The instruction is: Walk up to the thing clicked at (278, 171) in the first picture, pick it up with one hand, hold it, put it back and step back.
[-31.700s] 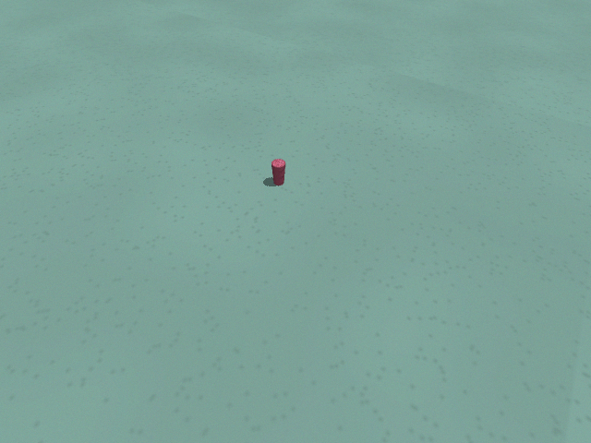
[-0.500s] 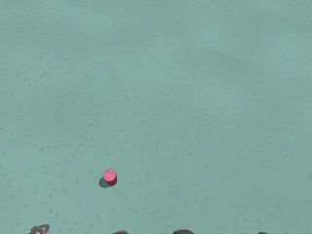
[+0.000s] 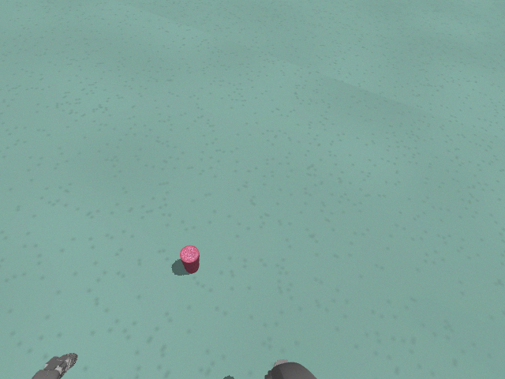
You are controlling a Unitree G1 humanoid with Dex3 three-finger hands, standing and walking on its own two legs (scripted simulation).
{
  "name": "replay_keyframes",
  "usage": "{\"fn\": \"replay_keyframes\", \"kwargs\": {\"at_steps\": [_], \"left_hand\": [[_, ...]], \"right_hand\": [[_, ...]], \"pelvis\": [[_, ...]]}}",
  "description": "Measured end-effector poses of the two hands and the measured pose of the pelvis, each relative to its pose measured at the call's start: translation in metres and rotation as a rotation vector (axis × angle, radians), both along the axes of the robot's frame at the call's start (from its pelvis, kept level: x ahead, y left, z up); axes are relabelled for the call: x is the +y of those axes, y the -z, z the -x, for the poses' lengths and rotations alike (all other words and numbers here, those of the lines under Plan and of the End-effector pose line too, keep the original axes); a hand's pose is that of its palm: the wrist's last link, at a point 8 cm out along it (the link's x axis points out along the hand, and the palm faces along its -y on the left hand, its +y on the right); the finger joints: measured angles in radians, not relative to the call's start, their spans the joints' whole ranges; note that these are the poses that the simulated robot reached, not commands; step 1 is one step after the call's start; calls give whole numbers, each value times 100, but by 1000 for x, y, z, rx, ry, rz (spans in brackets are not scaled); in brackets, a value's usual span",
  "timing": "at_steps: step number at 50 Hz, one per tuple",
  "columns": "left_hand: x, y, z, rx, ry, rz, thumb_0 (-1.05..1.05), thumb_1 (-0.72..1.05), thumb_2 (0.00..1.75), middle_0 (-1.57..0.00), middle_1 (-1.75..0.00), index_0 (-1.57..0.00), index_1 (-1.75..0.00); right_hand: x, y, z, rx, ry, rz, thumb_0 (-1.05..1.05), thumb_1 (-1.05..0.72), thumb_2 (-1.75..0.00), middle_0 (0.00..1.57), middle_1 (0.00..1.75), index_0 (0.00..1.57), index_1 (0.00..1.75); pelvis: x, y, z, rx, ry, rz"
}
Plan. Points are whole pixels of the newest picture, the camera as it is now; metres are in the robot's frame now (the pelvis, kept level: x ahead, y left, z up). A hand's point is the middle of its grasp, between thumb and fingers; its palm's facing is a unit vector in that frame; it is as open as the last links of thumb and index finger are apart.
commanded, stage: step back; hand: left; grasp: from the side
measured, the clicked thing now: (190, 260) +0.61 +0.19 -0.70
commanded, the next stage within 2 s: none
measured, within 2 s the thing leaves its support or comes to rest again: neither
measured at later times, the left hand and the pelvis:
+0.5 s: hand out of the picture -0.05 +0.23 -0.14, palm faces -0.04 -0.91 -0.42, open 7.4 cm; pelvis -0.16 -0.03 +0.00, yaw -1 degrees
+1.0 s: hand out of the picture -0.26 +0.21 -0.15, palm faces -0.05 -0.91 -0.40, open 7.4 cm; pelvis -0.35 -0.06 -0.01, yaw -3 degrees
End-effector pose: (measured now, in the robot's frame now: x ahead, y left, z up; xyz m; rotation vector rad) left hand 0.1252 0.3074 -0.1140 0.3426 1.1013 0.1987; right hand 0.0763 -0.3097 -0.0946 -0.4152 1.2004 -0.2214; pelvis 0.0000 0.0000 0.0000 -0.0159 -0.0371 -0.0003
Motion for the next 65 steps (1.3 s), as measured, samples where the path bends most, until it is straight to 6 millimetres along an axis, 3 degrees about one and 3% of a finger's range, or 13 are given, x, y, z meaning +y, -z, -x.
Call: {"fn": "replay_keyframes", "kwargs": {"at_steps": [8,14,20,25,30,35,41,46,49,53,59,65], "left_hand": [[-4,1,57,44,15,-6,1,91,90,-20,-30,-20,-30],[-20,5,105,64,40,-37,1,91,90,-20,-30,-20,-30],[-37,-11,161,74,22,-36,1,91,90,-21,-30,-20,-30],[-35,-18,180,27,14,-54,1,90,90,-21,-30,-21,-30],[-24,-6,195,-54,11,-41,1,90,90,-21,-30,-20,-30],[-24,-3,229,-24,-9,-15,1,91,90,-21,-30,-20,-30],[-32,-3,284,19,-6,-12,1,91,90,-20,-30,-20,-30],[-44,4,339,72,15,-36,1,91,90,-20,-30,-20,-30],[-57,3,379,96,7,-44,1,91,90,-20,-30,-20,-30],[-65,-10,427,117,-23,-49,1,91,90,-21,-30,-20,-30],[-58,-18,465,57,-59,-72,1,90,90,-21,-30,-21,-30],[-42,-9,496,30,-98,-54,1,90,90,-21,-30,-20,-30]], "right_hand": [[-7,-8,28,-90,6,11,1,-90,-90,21,30,21,30],[-31,9,59,-142,9,-10,1,-89,-90,21,30,21,30],[-43,16,109,-98,52,-37,1,-90,-90,21,30,21,30],[-43,18,159,-27,34,-31,1,-90,-90,21,30,21,30],[-33,24,204,33,4,-6,1,-90,-90,20,30,20,30],[-23,12,239,25,-8,-18,1,-90,-90,21,30,21,30],[-34,0,259,-53,-15,-1,1,-90,-90,21,30,21,30],[-57,7,277,-128,-25,-2,1,-89,-90,21,30,21,30],[-71,16,297,-141,-8,-14,1,-90,-90,21,30,21,30],[-76,15,333,-104,10,-33,1,-90,-90,21,30,21,30],[-76,23,392,-11,-23,-39,1,-90,-90,20,30,20,30],[-60,24,434,36,-30,-49,1,-90,-90,20,30,20,30]], "pelvis": [[-7,-2,46,0,46,12],[-25,13,89,-6,81,1],[-34,5,127,-14,60,-26],[-33,3,157,2,24,-36],[-27,14,195,-9,-23,-38],[-27,5,230,-18,-16,-12],[-37,1,272,0,19,7],[-53,12,315,4,57,-1],[-62,15,342,-14,44,29],[-68,5,366,-9,40,-32],[-68,5,399,-7,-19,-34],[-61,8,424,-27,-51,-49]]}}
